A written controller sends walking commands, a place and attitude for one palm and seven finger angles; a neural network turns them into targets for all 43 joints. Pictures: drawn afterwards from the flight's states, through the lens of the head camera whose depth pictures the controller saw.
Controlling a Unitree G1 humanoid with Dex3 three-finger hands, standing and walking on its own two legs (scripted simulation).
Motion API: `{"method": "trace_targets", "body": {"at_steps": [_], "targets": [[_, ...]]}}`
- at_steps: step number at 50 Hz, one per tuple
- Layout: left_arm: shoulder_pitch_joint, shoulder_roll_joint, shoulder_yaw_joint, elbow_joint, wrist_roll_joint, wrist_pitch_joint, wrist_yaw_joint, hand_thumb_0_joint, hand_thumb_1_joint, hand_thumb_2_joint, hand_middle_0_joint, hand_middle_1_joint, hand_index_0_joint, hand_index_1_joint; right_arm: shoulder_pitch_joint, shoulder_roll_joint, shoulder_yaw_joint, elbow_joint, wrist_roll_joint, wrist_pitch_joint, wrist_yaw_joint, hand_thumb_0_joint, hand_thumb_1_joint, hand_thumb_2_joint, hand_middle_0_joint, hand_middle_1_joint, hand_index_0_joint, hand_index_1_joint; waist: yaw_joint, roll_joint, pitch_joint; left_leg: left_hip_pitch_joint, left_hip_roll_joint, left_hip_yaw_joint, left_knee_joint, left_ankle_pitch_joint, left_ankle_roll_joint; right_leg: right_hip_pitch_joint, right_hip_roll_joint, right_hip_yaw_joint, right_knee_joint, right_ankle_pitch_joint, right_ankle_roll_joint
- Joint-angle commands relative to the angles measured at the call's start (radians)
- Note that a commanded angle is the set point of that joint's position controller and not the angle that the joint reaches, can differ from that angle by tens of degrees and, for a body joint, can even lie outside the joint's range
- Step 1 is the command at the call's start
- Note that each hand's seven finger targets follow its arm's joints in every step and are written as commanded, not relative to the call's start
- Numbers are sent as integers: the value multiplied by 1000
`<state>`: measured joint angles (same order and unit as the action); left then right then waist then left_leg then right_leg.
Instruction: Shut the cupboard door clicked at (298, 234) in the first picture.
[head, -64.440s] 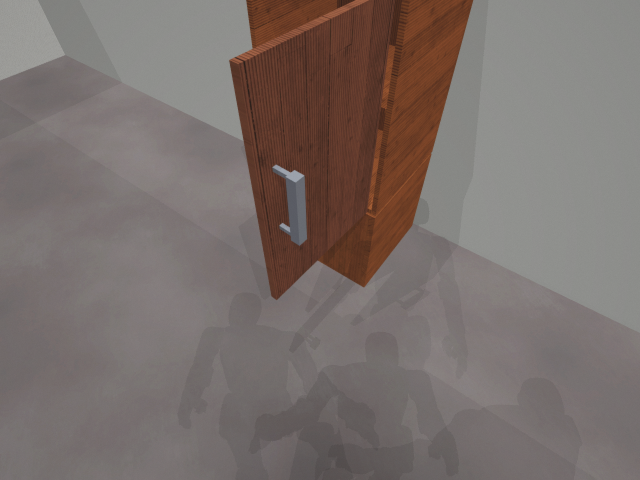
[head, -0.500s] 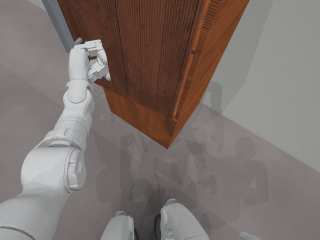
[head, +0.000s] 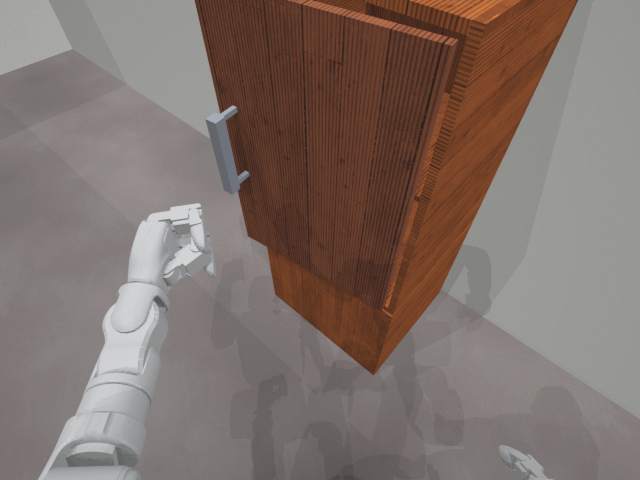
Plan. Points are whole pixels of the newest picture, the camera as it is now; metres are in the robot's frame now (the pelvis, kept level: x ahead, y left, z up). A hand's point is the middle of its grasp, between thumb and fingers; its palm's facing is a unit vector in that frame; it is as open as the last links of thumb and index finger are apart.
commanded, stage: draw the hand back to the body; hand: left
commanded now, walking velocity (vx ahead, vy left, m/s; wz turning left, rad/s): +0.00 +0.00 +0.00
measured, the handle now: (231, 151) +0.68 +0.17 +0.00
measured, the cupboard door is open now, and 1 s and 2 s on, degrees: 8 8 8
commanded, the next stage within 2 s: step back with the hand held close in 1.08 s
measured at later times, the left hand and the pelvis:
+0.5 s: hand (53, 310) +0.26 +0.25 +0.15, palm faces +0.30 -0.90 -0.31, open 4.6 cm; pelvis +0.03 +0.03 +0.04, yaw +1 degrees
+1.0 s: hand out of the picture +0.20 +0.29 +0.18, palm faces +0.46 -0.80 -0.38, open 7.4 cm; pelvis +0.01 +0.02 +0.04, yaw +1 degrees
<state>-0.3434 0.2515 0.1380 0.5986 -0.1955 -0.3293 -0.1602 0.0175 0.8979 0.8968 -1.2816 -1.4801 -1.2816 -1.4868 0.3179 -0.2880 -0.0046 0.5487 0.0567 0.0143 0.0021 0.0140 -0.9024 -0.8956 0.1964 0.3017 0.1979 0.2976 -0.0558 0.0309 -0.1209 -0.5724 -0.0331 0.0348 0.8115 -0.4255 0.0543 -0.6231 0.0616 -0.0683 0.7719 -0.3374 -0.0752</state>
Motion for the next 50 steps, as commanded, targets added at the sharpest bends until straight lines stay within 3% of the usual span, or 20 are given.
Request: {"method": "trace_targets", "body": {"at_steps": [1, 3, 6, 10, 14, 15, 20, 25, 27, 35, 37, 39, 43, 46, 48, 50], "targets": [[-215, 195, -4, -454, 56, -7, 70, 0, 900, 900, -1135, -1320, -1135, -1320, -124, -64, -34, -162, 11, -31, -26, 0, -900, -900, 200, 300, 200, 300, 52, -10, -284, 143, 24, -39, -201, 213, -20, 370, -77, 144, -172, 182, 50], [-137, 161, -16, -573, 59, 41, 140, 0, 900, 900, -1080, -1260, -1080, -1260, -153, -60, -27, -185, 8, -28, -50, 0, -900, -900, 200, 300, 200, 300, 47, -38, -220, 163, 31, -51, -241, 212, -16, 390, -75, 126, -207, 175, 53], [-57, 196, 16, -614, 92, 93, 198, 0, 900, 900, -997, -1170, -997, -1170, -179, -58, -16, -162, 5, -23, -71, 0, -900, -900, 200, 300, 200, 300, 51, -40, -139, 219, 44, -60, -295, 220, -17, 412, -72, 114, -248, 185, 50], [57, 181, 15, -712, 111, 141, 223, 0, 900, 900, -887, -1050, -887, -1050, -195, -46, -1, -153, 0, -31, -82, 0, -900, -900, 200, 300, 200, 300, 59, 30, -102, 331, 50, -70, -351, 325, -29, 458, -68, 83, -284, 265, 39], [207, 156, 4, -810, 114, 177, 226, 0, 900, 900, -777, -930, -777, -930, -209, -42, 9, -153, -8, -46, -75, 0, -900, -900, 200, 300, 200, 300, 66, 44, -49, 407, 63, -83, -393, 437, -45, 487, -64, 67, -329, 316, 38], [221, 159, 9, -858, 116, 181, 228, 0, 900, 900, -750, -900, -750, -900, -211, -44, 9, -153, -11, -51, -71, 0, -900, -900, 200, 300, 200, 300, 67, 72, -56, 432, 68, -87, -402, 463, -55, 491, -63, 63, -337, 317, 37], [382, 205, 93, -953, 120, 206, 240, 0, 900, 900, -613, -750, -613, -750, -226, -45, 11, -148, -25, -64, -62, 0, -900, -900, 200, 300, 200, 300, 84, 0, -19, 442, 77, -93, -438, 526, -67, 543, -60, 54, -373, 347, 39], [491, 256, 181, -1114, 127, 203, 257, 0, 900, 900, -475, -600, -475, -600, -234, -39, 10, -140, -35, -91, -56, 0, -900, -900, 200, 300, 200, 300, 101, 85, -51, 475, 81, -103, -441, 629, -87, 589, -62, 49, -377, 375, 39], [555, 271, 219, -1155, 126, 202, 264, 0, 900, 900, -420, -540, -420, -540, -234, -37, 5, -134, -37, -103, -53, 0, -900, -900, 200, 300, 200, 300, 107, 82, -56, 478, 81, -101, -439, 649, -92, 596, -60, 46, -378, 382, 41], [784, 323, 364, -1212, 111, 191, 273, 0, 900, 900, -200, -300, -200, -300, -235, -41, -16, -112, -35, -127, -43, 0, -900, -900, 200, 300, 200, 300, 123, 41, 23, 412, 79, -92, -448, 571, -91, 586, -64, 49, -391, 349, 46], [762, 253, 295, -1155, 116, 192, 267, 0, 900, 900, -200, -300, -200, -300, -231, -49, -20, -98, -34, -126, -44, 0, -900, -900, 200, 300, 200, 300, 101, 11, 100, 397, 81, -92, -464, 480, -84, 524, -65, 47, -405, 281, 50], [720, 245, 275, -1140, 121, 189, 270, 0, 900, 900, -200, -300, -200, -300, -232, -60, -26, -93, -34, -133, -50, 0, -900, -900, 200, 300, 200, 300, 94, 9, 122, 397, 78, -89, -472, 392, -71, 495, -67, 53, -416, 226, 51], [676, 279, 290, -1150, 130, 173, 284, 0, 900, 900, -200, -300, -200, -300, -236, -63, -27, -86, -37, -147, -62, 0, -900, -900, 200, 300, 200, 300, 103, 10, 82, 392, 67, -95, -484, 292, -53, 520, -68, 59, -420, 171, 48], [662, 295, 302, -1204, 131, 161, 292, 0, 900, 900, -200, -300, -200, -300, -251, -50, -21, -91, -39, -160, -67, 0, -900, -900, 200, 300, 200, 300, 113, 54, 30, 399, 56, -86, -480, 287, -44, 559, -72, 67, -415, 178, 45], [668, 329, 331, -1219, 133, 160, 297, 0, 900, 900, -200, -300, -200, -300, -255, -51, -18, -84, -42, -169, -69, 0, -900, -900, 200, 300, 200, 300, 122, 68, 24, 382, 56, -92, -483, 285, -47, 584, -71, 73, -417, 179, 42], [690, 317, 330, -1216, 131, 158, 299, 0, 900, 900, -200, -300, -200, -300, -255, -41, -14, -83, -43, -176, -70, 0, -900, -900, 200, 300, 200, 300, 122, 83, 43, 378, 53, -84, -480, 308, -49, 583, -72, 73, -416, 199, 40]]}}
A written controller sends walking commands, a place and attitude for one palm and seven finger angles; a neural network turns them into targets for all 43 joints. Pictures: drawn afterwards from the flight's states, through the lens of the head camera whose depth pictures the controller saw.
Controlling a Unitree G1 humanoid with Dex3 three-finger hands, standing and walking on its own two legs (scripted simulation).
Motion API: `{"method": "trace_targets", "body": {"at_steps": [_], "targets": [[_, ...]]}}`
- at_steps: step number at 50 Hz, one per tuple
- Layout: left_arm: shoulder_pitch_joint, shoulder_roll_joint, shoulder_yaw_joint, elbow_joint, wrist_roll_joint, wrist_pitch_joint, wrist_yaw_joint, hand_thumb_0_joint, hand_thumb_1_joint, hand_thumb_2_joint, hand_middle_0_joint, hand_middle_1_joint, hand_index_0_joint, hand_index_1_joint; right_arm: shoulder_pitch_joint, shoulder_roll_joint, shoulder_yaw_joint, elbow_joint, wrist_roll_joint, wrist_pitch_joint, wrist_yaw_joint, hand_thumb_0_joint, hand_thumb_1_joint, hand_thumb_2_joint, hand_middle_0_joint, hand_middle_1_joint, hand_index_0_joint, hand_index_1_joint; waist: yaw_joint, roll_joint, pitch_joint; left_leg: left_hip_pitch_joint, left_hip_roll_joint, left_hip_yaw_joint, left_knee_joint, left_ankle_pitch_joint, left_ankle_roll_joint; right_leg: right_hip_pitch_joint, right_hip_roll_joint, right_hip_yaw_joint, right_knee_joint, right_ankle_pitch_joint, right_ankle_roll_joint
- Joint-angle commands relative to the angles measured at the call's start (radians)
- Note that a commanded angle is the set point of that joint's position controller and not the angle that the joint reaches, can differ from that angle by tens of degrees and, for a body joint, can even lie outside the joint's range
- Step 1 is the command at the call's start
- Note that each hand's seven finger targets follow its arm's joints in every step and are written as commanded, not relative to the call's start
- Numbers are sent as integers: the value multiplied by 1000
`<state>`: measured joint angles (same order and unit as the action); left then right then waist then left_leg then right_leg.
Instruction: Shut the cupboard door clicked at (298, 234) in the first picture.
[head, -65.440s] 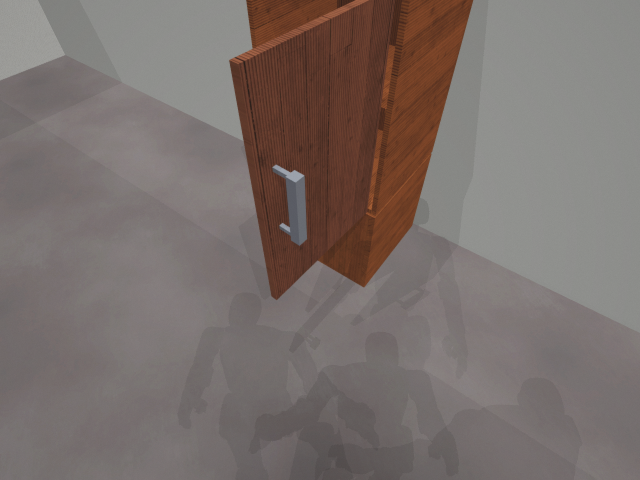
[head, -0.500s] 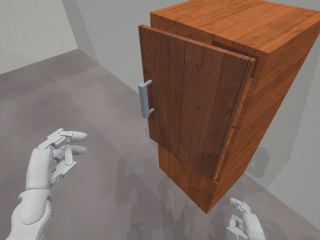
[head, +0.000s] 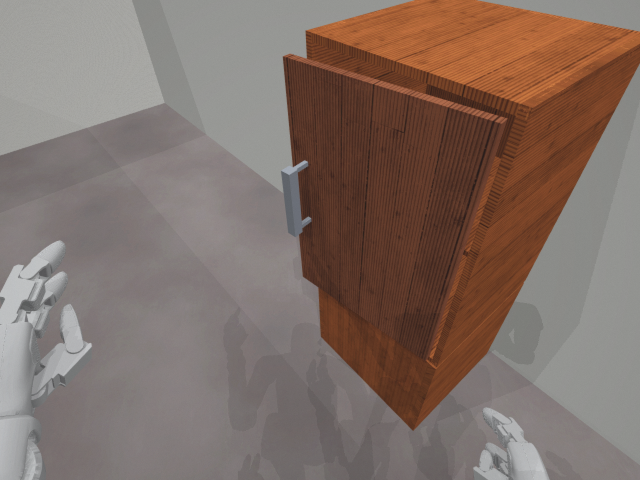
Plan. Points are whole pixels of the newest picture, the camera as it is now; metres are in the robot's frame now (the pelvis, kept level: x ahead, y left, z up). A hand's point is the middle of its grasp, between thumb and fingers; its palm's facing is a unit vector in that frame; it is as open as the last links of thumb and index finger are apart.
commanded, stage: draw the hand back to the body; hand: left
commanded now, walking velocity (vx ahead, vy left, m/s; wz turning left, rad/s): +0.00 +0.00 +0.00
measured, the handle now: (299, 198) +0.67 +0.14 -0.04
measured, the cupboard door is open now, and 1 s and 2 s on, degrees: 8 8 8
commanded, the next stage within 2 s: step back with the hand held close in 0.08 s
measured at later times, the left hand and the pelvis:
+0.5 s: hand (95, 343) +0.20 +0.25 +0.14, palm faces +0.38 -0.80 -0.46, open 7.4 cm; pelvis -0.01 +0.00 -0.01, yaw -1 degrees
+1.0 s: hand (1, 421) +0.12 +0.29 +0.15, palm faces +0.49 -0.75 -0.45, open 7.4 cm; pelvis -0.09 +0.02 -0.03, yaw +1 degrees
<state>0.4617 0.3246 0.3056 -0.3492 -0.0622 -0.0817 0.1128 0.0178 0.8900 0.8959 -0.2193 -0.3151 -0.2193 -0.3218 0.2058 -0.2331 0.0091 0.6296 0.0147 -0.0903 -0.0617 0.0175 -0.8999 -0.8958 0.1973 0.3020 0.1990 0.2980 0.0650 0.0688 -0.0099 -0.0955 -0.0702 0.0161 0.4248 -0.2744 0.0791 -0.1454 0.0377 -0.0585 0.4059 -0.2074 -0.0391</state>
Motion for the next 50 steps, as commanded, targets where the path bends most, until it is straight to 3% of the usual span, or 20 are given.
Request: {"method": "trace_targets", "body": {"at_steps": [1, 5, 8, 10, 11, 12, 13, 15, 16, 18, 21, 23, 26, 29, 36, 38, 43, 45, 48, 50], "targets": [[-114, 232, 154, -267, -1, -90, 25, 0, 900, 900, -200, -300, -200, -300, -145, -93, -25, -161, 1, -73, -4, 0, -900, -900, 200, 300, 200, 300, 0, 66, -44, -104, 90, -69, -98, 160, -80, 98, -45, 61, -51, 69, 1], [-85, 213, 152, -200, -8, -82, 15, 0, 900, 900, -200, -300, -200, -300, -140, -92, -27, -154, 2, -66, 0, 0, -900, -900, 200, 300, 200, 300, -5, 18, 24, -115, 96, -59, -101, 152, -77, 62, -43, 65, -69, 55, 4], [-66, 200, 147, -168, -11, -81, 7, 0, 900, 900, -200, -300, -200, -300, -134, -100, -32, -156, 2, -60, 3, 0, -900, -900, 200, 300, 200, 300, -6, -24, 25, -116, 99, -59, -106, 149, -72, 62, -42, 61, -73, 50, 6], [-87, 201, 143, -192, -13, -84, 4, 0, 900, 900, -200, -300, -200, -300, -138, -101, -36, -164, 3, -57, 5, 0, -900, -900, 200, 300, 200, 300, -7, -1, -7, -99, 98, -51, -100, 146, -66, 66, -47, 70, -71, 51, 10], [-195, 320, 272, -253, 3, -129, 24, 0, 900, 900, -200, -300, -200, -300, -113, -140, -53, -199, 2, -41, -6, 0, -900, -900, 200, 300, 200, 300, -48, -1, 15, -182, 119, -97, -63, 34, -43, 29, -98, 207, -97, 72, -4], [-84, 235, 217, -188, 2, -131, 29, 0, 900, 900, -200, -300, -200, -300, -88, -128, -56, -182, -20, -24, -14, 0, -900, -900, 200, 300, 200, 300, -60, -75, -12, -158, 110, -110, -14, 31, -45, 8, -137, 237, -103, 82, -24], [-65, 244, 220, -207, 6, -133, 34, 0, 900, 900, -200, -300, -200, -300, -95, -130, -60, -184, -25, -13, -14, 0, -900, -900, 200, 300, 200, 300, -58, -79, -37, -143, 106, -108, 15, 55, -45, 3, -163, 257, -102, 128, -37], [-28, 198, 175, -219, 18, -129, 46, 0, 900, 900, -200, -300, -200, -300, -73, -124, -66, -192, -26, 10, -15, 0, -900, -900, 200, 300, 200, 300, -76, -98, -89, -140, 113, -107, 81, 74, -56, -18, -210, 292, -76, 156, -60], [-10, 191, 168, -235, 22, -128, 55, 0, 900, 900, -200, -300, -200, -300, -63, -125, -69, -194, -26, 19, -16, 0, -900, -900, 200, 300, 200, 300, -80, -70, -119, -142, 121, -112, 100, 105, -61, -10, -224, 298, -53, 189, -72], [20, 218, 191, -267, 22, -127, 71, 0, 900, 900, -200, -300, -200, -300, -63, -127, -72, -202, -25, 32, -19, 0, -900, -900, 200, 300, 200, 300, -84, -38, -163, -157, 138, -114, 114, 209, -69, 14, -229, 277, 10, 317, -75], [44, 277, 231, -305, 10, -142, 64, 0, 900, 900, -200, -300, -200, -300, -82, -123, -71, -217, 9, 40, -13, 0, -900, -900, 200, 300, 200, 300, -80, -68, -214, -179, 152, -100, 105, 270, -61, 42, -225, 252, 87, 424, -54], [49, 317, 266, -330, 6, -149, 65, 0, 900, 900, -200, -300, -200, -300, -95, -128, -69, -223, 9, 47, -24, 0, -900, -900, 200, 300, 200, 300, -75, -41, -208, -205, 172, -123, 68, 348, -56, 45, -189, 213, 138, 444, -28], [67, 315, 269, -345, -1, -145, 60, 0, 900, 900, -200, -300, -200, -300, -104, -129, -66, -239, 6, 59, -31, 0, -900, -900, 200, 300, 200, 300, -64, 8, -195, -228, 204, -153, 39, 500, -57, 40, -120, 176, 188, 420, 5], [72, 304, 266, -324, 1, -142, 52, 0, 900, 900, -200, -300, -200, -300, -97, -134, -67, -242, 2, 64, -30, 0, -900, -900, 200, 300, 200, 300, -63, 13, -150, -310, 220, -165, 14, 402, -44, 49, -102, 180, 192, 342, 14], [52, 268, 250, -269, 28, -150, 49, 0, 900, 900, -200, -300, -200, -300, -80, -155, -66, -258, 4, 60, -24, 0, -900, -900, 200, 300, 200, 300, -73, -5, -42, -639, 225, -209, -108, -297, 23, 121, -75, 196, 196, 79, 32], [16, 281, 266, -283, 46, -160, 52, 0, 900, 900, -200, -300, -200, -300, -84, -166, -71, -262, 0, 52, -29, 0, -900, -900, 200, 300, 200, 300, -70, 34, -25, -731, 247, -239, -160, -438, 46, 164, -49, 174, 237, 38, 44], [-102, 286, 265, -324, 71, -173, 53, 0, 900, 900, -200, -300, -200, -300, -74, -168, -73, -258, -9, 28, -36, 0, -900, -900, 200, 300, 200, 300, -70, 38, -23, -840, 290, -269, -194, -530, 69, 242, -8, 136, 360, 61, 61], [-81, 279, 263, -316, 65, -179, 53, 0, 900, 900, -200, -300, -200, -300, -69, -158, -71, -256, -8, 17, -34, 0, -900, -900, 200, 300, 200, 300, -76, 8, -25, -785, 266, -257, -148, -466, 61, 193, -17, 167, 340, 110, 49], [-81, 276, 273, -325, 71, -187, 49, 0, 900, 900, -200, -300, -200, -300, -62, -165, -76, -249, -9, 13, -27, 0, -900, -900, 200, 300, 200, 300, -76, -21, -44, -808, 228, -215, -87, -525, 56, 195, -39, 221, 316, 56, 35], [-79, 257, 257, -335, 70, -192, 50, 0, 900, 900, -200, -300, -200, -300, -57, -156, -77, -245, -4, 10, -20, 0, -900, -900, 200, 300, 200, 300, -81, -46, -35, -769, 197, -176, -13, -525, 46, 109, -77, 281, 261, -16, 15]]}}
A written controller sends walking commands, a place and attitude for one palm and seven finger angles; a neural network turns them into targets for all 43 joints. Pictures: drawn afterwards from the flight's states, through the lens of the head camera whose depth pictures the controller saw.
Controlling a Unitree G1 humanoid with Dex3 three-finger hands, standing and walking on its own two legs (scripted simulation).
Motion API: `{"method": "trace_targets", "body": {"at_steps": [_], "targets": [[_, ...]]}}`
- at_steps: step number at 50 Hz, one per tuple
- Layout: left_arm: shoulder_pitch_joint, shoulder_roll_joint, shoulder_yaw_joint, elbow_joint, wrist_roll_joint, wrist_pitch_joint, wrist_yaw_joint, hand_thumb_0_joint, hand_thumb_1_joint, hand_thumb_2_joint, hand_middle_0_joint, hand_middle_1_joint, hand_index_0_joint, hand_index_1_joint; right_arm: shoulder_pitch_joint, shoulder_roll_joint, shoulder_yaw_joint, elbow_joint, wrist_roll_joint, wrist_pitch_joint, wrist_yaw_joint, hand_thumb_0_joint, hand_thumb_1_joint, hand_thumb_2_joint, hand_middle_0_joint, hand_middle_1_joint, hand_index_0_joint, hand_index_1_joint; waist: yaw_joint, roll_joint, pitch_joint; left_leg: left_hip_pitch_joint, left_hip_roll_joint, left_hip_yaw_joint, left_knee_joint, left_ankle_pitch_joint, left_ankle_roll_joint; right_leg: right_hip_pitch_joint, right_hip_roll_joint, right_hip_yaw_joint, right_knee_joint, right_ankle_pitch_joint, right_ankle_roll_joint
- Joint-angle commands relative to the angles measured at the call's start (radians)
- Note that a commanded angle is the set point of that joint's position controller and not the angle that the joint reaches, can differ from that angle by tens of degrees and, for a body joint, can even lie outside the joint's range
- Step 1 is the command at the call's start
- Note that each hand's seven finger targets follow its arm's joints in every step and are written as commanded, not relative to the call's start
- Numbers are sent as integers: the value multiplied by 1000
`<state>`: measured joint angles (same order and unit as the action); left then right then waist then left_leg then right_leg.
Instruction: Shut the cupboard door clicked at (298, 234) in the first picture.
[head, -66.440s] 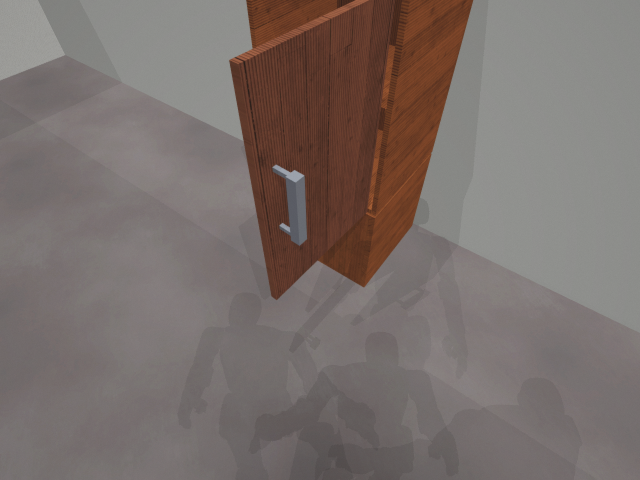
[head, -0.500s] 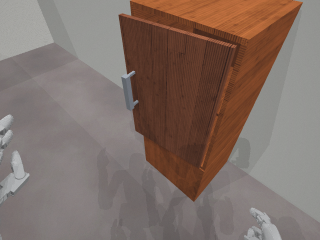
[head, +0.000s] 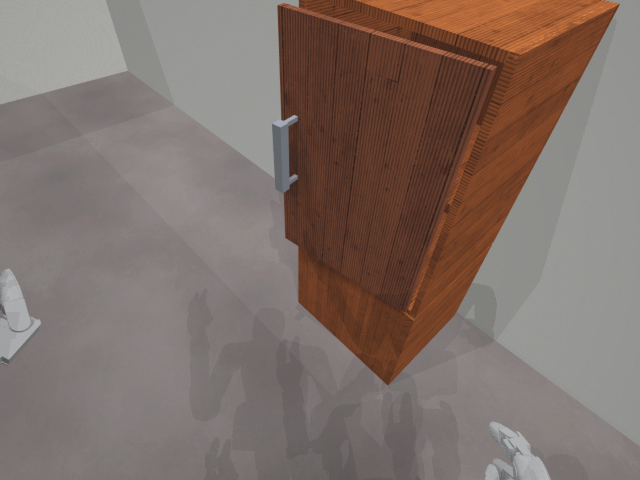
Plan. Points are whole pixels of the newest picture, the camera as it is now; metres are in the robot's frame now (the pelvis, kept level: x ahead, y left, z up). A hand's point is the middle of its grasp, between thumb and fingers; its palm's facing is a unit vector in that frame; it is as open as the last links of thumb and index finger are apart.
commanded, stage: step back with the hand held close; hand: left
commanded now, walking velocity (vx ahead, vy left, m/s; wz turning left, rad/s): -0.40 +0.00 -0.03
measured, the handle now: (287, 154) +0.76 +0.11 -0.01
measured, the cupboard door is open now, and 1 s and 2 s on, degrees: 8 8 8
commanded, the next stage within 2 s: stop stepping back and stand still in 0.58 s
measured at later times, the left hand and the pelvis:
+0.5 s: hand (49, 368) +0.17 +0.24 +0.18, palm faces +0.40 -0.83 -0.40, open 7.5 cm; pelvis -0.07 -0.02 +0.01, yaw -4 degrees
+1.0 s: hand out of the picture +0.07 +0.26 +0.15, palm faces +0.41 -0.84 -0.36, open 7.5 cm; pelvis -0.15 +0.00 +0.02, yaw -2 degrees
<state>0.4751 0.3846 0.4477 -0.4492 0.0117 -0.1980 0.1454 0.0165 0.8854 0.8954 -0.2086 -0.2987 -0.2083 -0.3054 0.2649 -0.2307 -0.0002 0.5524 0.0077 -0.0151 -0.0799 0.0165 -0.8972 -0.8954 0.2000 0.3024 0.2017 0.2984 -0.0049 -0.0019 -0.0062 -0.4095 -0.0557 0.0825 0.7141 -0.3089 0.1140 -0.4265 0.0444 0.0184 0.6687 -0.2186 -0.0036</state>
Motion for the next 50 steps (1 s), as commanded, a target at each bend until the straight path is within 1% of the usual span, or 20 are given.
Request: {"method": "trace_targets", "body": {"at_steps": [1, 4, 6, 9, 13, 15, 19, 24, 26, 28, 32, 34, 36, 39, 42, 44, 46, 47, 48, 50], "targets": [[-96, 198, 116, -244, -4, -80, 19, 0, 900, 900, -200, -300, -200, -300, -114, -158, -68, -165, -1, -69, 2, 0, -900, -900, 200, 300, 200, 300, -14, 23, -30, -432, 171, -240, -274, -481, 5, 340, -101, 233, -32, -36, -32], [-82, 202, 116, -249, -15, -86, 25, 0, 900, 900, -200, -300, -200, -300, -112, -140, -63, -148, -5, -72, 8, 0, -900, -900, 200, 300, 200, 300, -18, -25, -30, -321, 153, -235, -225, -383, -17, 205, -141, 258, -75, -39, -53], [-61, 216, 135, -267, -20, -99, 29, 0, 900, 900, -200, -300, -200, -300, -112, -144, -64, -144, -3, -77, 9, 0, -900, -900, 200, 300, 200, 300, -18, 12, -64, -303, 175, -254, -272, -362, -12, 216, -109, 209, -26, -5, -39], [-28, 221, 173, -292, -23, -113, 28, 0, 900, 900, -200, -300, -200, -300, -130, -142, -70, -147, -3, -89, 3, 0, -900, -900, 200, 300, 200, 300, -2, 133, -129, -405, 285, -325, -411, -360, 17, 378, -17, 74, 194, 111, 4], [-36, 232, 212, -245, -20, -110, 20, 0, 900, 900, -200, -300, -200, -300, -142, -150, -84, -138, -10, -104, 3, 0, -900, -900, 200, 300, 200, 300, 1, 170, -88, -540, 415, -377, -528, -498, 55, 455, 43, 21, 362, -87, 35], [-40, 180, 152, -243, -37, -111, 11, 0, 900, 900, -200, -300, -200, -300, -125, -131, -74, -118, -13, -116, 6, 0, -900, -900, 200, 300, 200, 300, -4, 104, -46, -363, 387, -343, -481, -307, 25, 321, 25, 11, 225, -137, 22], [-65, 149, 73, -253, -54, -124, 2, 0, 900, 900, -200, -300, -200, -300, -134, -121, -60, -72, -21, -146, 14, 0, -900, -900, 200, 300, 200, 300, -3, 133, -64, -40, 345, -306, -460, -50, -30, 163, 12, -13, -64, -183, 8], [-24, 195, 82, -335, -64, -132, 5, 0, 900, 900, -200, -300, -200, -300, -157, -117, -63, -35, -10, -157, 26, 0, -900, -900, 200, 300, 200, 300, 22, 177, -389, 382, 292, -185, -284, 667, -68, 160, 1, -9, -221, 65, 23], [7, 250, 136, -406, -76, -136, 7, 0, 900, 900, -200, -300, -200, -300, -175, -101, -66, -64, -1, -144, 29, 0, -900, -900, 200, 300, 200, 300, 18, 139, -506, 490, 257, -106, -206, 764, -71, 157, -29, 7, -217, 225, 45], [132, 315, 214, -412, -97, -117, 4, 0, 900, 900, -200, -300, -200, -300, -201, -90, -60, -106, 8, -122, 26, 0, -900, -900, 200, 300, 200, 300, 21, 71, -523, 416, 228, -91, -203, 626, -76, 195, -57, 13, -184, 291, 54], [211, 324, 235, -325, -114, -92, 0, 0, 900, 900, -200, -300, -200, -300, -244, -75, -35, -151, 14, -77, 8, 0, -900, -900, 200, 300, 200, 300, -10, 30, -253, 201, 152, -41, -170, 114, -113, 30, -173, 126, -329, 61, 6], [164, 304, 186, -254, -91, -80, 12, 0, 900, 900, -200, -300, -200, -300, -222, -83, -42, -119, 8, -71, 0, 0, -900, -900, 200, 300, 200, 300, -22, -51, -54, 157, 84, -64, 52, -34, -154, -197, -316, 263, -493, -174, -76], [124, 277, 152, -131, -62, -54, 30, 0, 900, 900, -200, -300, -200, -300, -181, -89, -44, -83, -8, -52, -5, 0, -900, -900, 200, 300, 200, 300, -24, -97, 75, 46, 90, -149, 286, -104, -148, -286, -375, 311, -522, -296, -149], [-78, 201, 26, -15, -49, -18, 43, 0, 900, 900, -200, -300, -200, -300, -143, -96, -22, -77, -5, -51, -16, 0, -900, -900, 200, 300, 200, 300, -35, -66, 180, -11, 136, -189, 168, -80, -127, -202, -285, 191, -460, -236, -119], [-242, 172, -62, -6, -31, -19, 50, 0, 900, 900, -200, -300, -200, -300, -129, -121, -31, -57, 5, -73, -29, 0, -900, -900, 200, 300, 200, 300, -24, -32, 177, 79, 97, -105, -109, 19, -107, -88, -200, 109, -383, -116, -67], [-258, 199, -60, -141, -28, -28, 52, 0, 900, 900, -200, -300, -200, -300, -140, -134, -41, -72, 11, -105, -39, 0, -900, -900, 200, 300, 200, 300, -1, 29, 98, 141, 112, -124, -244, 146, -88, 29, -155, 92, -312, -13, -39], [-151, 236, 5, -292, -33, -42, 51, 0, 900, 900, -200, -300, -200, -300, -126, -133, -50, -104, 13, -133, -39, 0, -900, -900, 200, 300, 200, 300, 19, 55, -76, 230, 165, -140, -276, 374, -75, 177, -86, 61, -215, 183, 0], [-51, 263, 61, -325, -43, -39, 49, 0, 900, 900, -200, -300, -200, -300, -93, -109, -40, -101, 7, -135, -32, 0, -900, -900, 200, 300, 200, 300, 12, 116, -175, 277, 181, -173, -277, 519, -68, 209, -56, -10, -132, 226, 13], [-28, 303, 106, -398, -51, -40, 43, 0, 900, 900, -200, -300, -200, -300, -90, -97, -35, -100, -4, -139, -24, 0, -900, -900, 200, 300, 200, 300, 15, 190, -233, 285, 197, -218, -321, 540, -77, 218, -25, -46, -90, 115, 27], [-37, 278, 106, -483, -56, -50, 40, 0, 900, 900, -200, -300, -200, -300, -107, -87, -37, -103, -7, -165, -10, 0, -900, -900, 200, 300, 200, 300, 3, 223, -244, 294, 244, -266, -385, 413, -76, 196, -5, -49, -80, -78, 32]]}}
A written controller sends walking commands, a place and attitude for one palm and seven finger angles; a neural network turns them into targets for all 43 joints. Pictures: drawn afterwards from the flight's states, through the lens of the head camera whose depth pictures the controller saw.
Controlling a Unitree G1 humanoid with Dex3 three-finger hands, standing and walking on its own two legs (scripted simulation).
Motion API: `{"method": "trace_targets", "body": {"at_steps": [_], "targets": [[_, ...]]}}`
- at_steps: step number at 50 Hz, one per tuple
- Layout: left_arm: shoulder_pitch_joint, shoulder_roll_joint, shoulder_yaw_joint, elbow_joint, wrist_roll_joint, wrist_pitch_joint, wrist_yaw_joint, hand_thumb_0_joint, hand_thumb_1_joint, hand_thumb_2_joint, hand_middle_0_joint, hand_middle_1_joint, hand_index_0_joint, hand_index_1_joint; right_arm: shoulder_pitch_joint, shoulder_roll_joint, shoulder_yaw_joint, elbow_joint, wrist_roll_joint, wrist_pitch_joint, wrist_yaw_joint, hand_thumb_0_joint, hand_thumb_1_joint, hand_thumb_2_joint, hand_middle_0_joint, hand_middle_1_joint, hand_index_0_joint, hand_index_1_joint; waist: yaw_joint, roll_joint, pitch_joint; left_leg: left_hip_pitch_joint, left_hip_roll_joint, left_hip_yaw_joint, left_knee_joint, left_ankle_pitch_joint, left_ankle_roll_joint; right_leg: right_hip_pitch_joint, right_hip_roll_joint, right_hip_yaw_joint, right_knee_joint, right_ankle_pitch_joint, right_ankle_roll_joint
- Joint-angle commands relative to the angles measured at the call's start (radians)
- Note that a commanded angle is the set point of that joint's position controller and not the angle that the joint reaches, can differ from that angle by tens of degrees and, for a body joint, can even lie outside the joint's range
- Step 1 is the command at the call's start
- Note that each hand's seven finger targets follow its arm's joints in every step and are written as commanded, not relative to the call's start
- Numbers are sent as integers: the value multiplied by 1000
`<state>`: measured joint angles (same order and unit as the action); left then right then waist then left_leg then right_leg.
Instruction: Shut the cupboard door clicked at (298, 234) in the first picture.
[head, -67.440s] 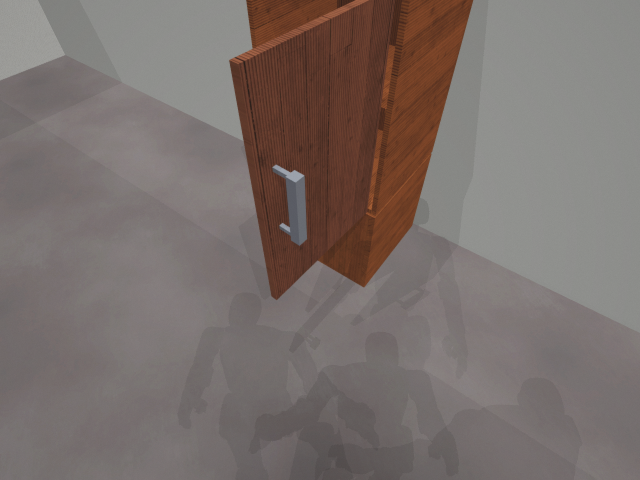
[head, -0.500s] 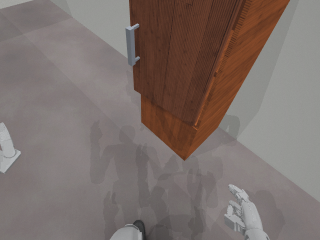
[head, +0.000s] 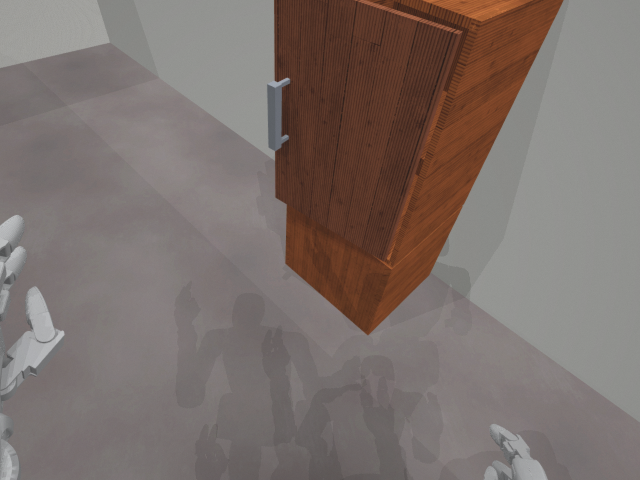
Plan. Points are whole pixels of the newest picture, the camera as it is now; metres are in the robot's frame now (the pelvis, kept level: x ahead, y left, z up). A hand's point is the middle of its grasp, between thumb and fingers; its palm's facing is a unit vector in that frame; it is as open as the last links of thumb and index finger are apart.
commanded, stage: stop stepping back and stand still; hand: left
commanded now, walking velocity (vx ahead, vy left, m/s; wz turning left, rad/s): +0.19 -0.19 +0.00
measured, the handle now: (280, 114) +0.90 +0.15 -0.03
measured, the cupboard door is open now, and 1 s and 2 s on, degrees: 8 8 8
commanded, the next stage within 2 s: let the arm hang, fingers relaxed in 0.80 s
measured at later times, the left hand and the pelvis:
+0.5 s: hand (57, 335) +0.21 +0.26 +0.14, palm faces +0.45 -0.83 -0.33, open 7.5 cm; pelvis +0.00 +0.00 +0.00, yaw -1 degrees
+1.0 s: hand (87, 401) +0.19 +0.27 +0.03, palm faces +0.21 -0.87 -0.45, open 7.4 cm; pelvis -0.02 +0.02 +0.00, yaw -1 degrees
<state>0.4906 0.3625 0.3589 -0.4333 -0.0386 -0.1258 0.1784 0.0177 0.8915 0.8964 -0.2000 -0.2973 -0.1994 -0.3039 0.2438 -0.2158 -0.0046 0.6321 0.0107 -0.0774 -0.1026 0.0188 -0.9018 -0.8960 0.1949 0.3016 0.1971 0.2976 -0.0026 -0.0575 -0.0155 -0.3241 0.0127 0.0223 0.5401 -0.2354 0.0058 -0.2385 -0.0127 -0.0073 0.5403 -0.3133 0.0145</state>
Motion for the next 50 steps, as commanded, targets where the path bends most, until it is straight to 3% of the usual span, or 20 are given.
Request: {"method": "trace_targets", "body": {"at_steps": [1, 3, 7, 10, 12, 13, 15, 18, 21, 23, 24, 30, 33, 39, 43, 44, 45, 46, 47, 50], "targets": [[-28, 296, 210, -498, -7, -125, 12, 0, 900, 900, -200, -300, -200, -300, -82, -101, -33, -173, -15, -113, 13, 0, -900, -900, 200, 300, 200, 300, 0, 291, -226, 179, 190, -215, -240, 224, 35, 13, 50, -23, 52, -17, 13], [51, 310, 249, -451, -11, -124, 17, 0, 900, 900, -200, -300, -200, -300, -79, -104, -29, -163, -22, -120, 16, 0, -900, -900, 200, 300, 200, 300, 2, 294, -208, 113, 194, -194, -269, 38, 36, 58, 48, -30, 10, -4, 4], [103, 246, 231, -239, -20, -96, 13, 0, 900, 900, -200, -300, -200, -300, -78, -103, -15, -148, -18, -84, 22, 0, -900, -900, 200, 300, 200, 300, -22, 265, -112, -82, 153, -128, -268, -318, 23, 142, 40, -27, -93, -5, -28], [120, 199, 186, -113, -29, -52, 6, 0, 900, 900, -200, -300, -200, -300, -78, -105, -20, -149, -8, -41, 25, 0, -900, -900, 200, 300, 200, 300, -23, 86, -71, -79, 99, -65, -157, -300, 10, 58, -8, 63, -165, -109, -67], [91, 191, 155, -85, -25, -34, 4, 0, 900, 900, -200, -300, -200, -300, -84, -100, -20, -149, -9, -16, 24, 0, -900, -900, 200, 300, 200, 300, -26, -32, -8, -55, 63, -27, -17, -230, 6, -77, -93, 199, -277, -261, -104], [53, 190, 139, -89, -22, -28, 5, 0, 900, 900, -200, -300, -200, -300, -92, -104, -18, -145, -9, -13, 25, 0, -900, -900, 200, 300, 200, 300, -25, -53, 15, -47, 49, -11, 46, -171, 4, -117, -136, 253, -315, -271, -123], [-41, 187, 97, -113, -8, -33, 7, 0, 900, 900, -200, -300, -200, -300, -97, -100, -11, -136, -7, -18, 29, 0, -900, -900, 200, 300, 200, 300, -27, -93, 31, -35, 47, -20, 75, -56, 8, -107, -160, 236, -293, -106, -128], [-215, 246, 105, -201, 6, -59, 9, 0, 900, 900, -200, -300, -200, -300, -126, -112, -16, -134, -1, -41, 14, 0, -900, -900, 200, 300, 200, 300, -19, -22, -4, 59, 48, -31, -7, 62, 12, -78, -112, 148, -207, 131, -82], [-210, 248, 117, -258, 12, -86, 7, 0, 900, 900, -200, -300, -200, -300, -128, -110, -15, -145, -4, -59, 5, 0, -900, -900, 200, 300, 200, 300, -5, 176, 7, 93, 67, -55, -86, 129, 26, -56, -50, 87, -148, 164, -46], [-194, 294, 166, -334, 15, -105, 12, 0, 900, 900, -200, -300, -200, -300, -126, -110, -16, -150, -5, -69, 4, 0, -900, -900, 200, 300, 200, 300, 3, 246, -39, 86, 90, -87, -117, 223, 31, 16, -18, 43, -98, 228, -23], [-166, 269, 156, -346, 12, -113, 12, 0, 900, 900, -200, -300, -200, -300, -119, -106, -16, -157, -4, -74, 7, 0, -900, -900, 200, 300, 200, 300, 2, 257, -61, 75, 96, -96, -125, 250, 29, 57, -11, 28, -82, 239, -21], [108, 225, 196, -243, -16, -117, 5, 0, 900, 900, -200, -300, -200, -300, -88, -104, -33, -178, 6, -57, 29, 0, -900, -900, 200, 300, 200, 300, -1, 167, -166, 76, 83, -52, -75, 319, 3, 146, -25, 59, -100, 376, -34], [169, 217, 204, -162, -31, -103, 0, 0, 900, 900, -200, -300, -200, -300, -83, -107, -34, -179, 10, -40, 30, 0, -900, -900, 200, 300, 200, 300, -3, 128, -154, 70, 87, -43, -83, 304, -2, 124, -26, 53, -115, 385, -28], [53, 215, 158, -183, -25, -87, -4, 0, 900, 900, -200, -300, -200, -300, -101, -110, -27, -179, 10, -31, 12, 0, -900, -900, 200, 300, 200, 300, -8, 85, -142, 92, 91, -43, -100, 277, 8, 98, -26, 53, -123, 381, -16], [-62, 244, 148, -241, -12, -84, 2, 0, 900, 900, -200, -300, -200, -300, -120, -112, -21, -176, 4, -41, 2, 0, -900, -900, 200, 300, 200, 300, -4, 117, -121, 100, 77, -40, -115, 189, 14, 70, -29, 64, -153, 309, -14], [-76, 214, 120, -242, -8, -85, 1, 0, 900, 900, -200, -300, -200, -300, -119, -105, -17, -173, 3, -44, 2, 0, -900, -900, 200, 300, 200, 300, -7, 128, -106, 93, 73, -42, -123, 156, 13, 67, -30, 60, -160, 274, -16], [-37, 46, -282, 528, 59, 47, -138, 0, 900, 900, -200, -300, -200, -300, -192, -289, -65, 18, 0, -103, 101, 0, -900, -900, 200, 300, 200, 300, -17, 134, 36, 25, 99, -63, 18, 329, 21, -60, -91, 8, -38, 350, -37], [-41, 34, -255, 570, 60, 119, -161, 0, 900, 900, -200, -300, -200, -300, -103, -256, -72, 48, -12, -43, 108, 0, -900, -900, 200, 300, 200, 300, -11, 130, -41, 75, 100, -41, -6, 285, 12, -60, -84, 70, -73, 262, -54], [-49, 17, -261, 567, 59, 140, -167, 0, 900, 900, -200, -300, -200, -300, -85, -238, -63, 39, -15, -20, 105, 0, -900, -900, 200, 300, 200, 300, -11, 150, -10, 60, 104, -46, -21, 200, 16, -89, -75, 55, -79, 156, -50], [-119, 27, -272, 717, 69, 119, -178, 0, 900, 900, -200, -300, -200, -300, -82, -226, -42, 68, -31, 19, 105, 0, -900, -900, 200, 300, 200, 300, -1, -31, -15, 16, 105, -108, -49, 112, 46, -70, -47, 55, -72, 46, -60]]}}
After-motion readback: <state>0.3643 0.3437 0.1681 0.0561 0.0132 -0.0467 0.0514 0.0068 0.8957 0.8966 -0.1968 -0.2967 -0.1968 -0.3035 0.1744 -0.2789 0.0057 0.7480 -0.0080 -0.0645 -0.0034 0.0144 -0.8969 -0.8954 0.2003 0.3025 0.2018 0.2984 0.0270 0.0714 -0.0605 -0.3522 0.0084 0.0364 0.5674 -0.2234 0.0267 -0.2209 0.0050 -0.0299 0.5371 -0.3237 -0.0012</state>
